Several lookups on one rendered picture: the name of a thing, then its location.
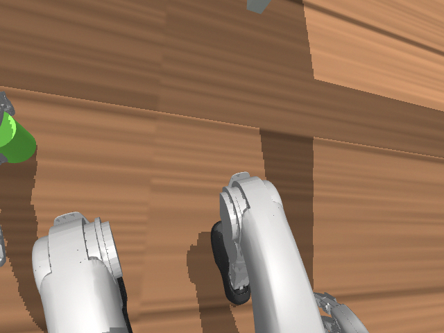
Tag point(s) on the left robot hand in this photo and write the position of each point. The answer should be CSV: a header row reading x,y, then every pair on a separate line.
x,y
5,106

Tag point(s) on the right robot foot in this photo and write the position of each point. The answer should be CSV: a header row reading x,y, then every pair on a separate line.
x,y
236,296

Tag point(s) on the can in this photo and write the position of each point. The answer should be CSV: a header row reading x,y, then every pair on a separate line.
x,y
16,143

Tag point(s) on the right robot hand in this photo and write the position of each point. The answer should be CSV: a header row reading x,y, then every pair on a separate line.
x,y
343,318

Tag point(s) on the left robot foot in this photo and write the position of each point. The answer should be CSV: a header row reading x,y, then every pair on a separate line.
x,y
124,299

